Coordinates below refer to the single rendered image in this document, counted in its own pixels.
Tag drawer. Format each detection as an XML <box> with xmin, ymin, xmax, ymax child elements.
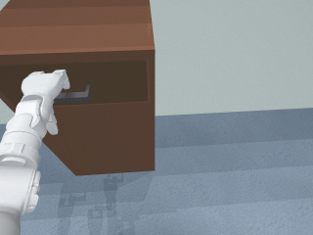
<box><xmin>0</xmin><ymin>59</ymin><xmax>149</xmax><ymax>106</ymax></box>

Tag robot left forearm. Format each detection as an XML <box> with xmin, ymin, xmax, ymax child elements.
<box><xmin>0</xmin><ymin>92</ymin><xmax>53</xmax><ymax>170</ymax></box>

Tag cabinet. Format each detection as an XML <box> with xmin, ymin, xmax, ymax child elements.
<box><xmin>0</xmin><ymin>0</ymin><xmax>156</xmax><ymax>176</ymax></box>

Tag left robot hand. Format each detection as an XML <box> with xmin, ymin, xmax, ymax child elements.
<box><xmin>21</xmin><ymin>70</ymin><xmax>70</xmax><ymax>135</ymax></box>

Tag handle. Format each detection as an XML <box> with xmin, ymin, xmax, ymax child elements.
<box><xmin>54</xmin><ymin>84</ymin><xmax>91</xmax><ymax>104</ymax></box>

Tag left robot upper arm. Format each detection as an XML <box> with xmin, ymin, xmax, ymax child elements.
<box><xmin>0</xmin><ymin>165</ymin><xmax>41</xmax><ymax>235</ymax></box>

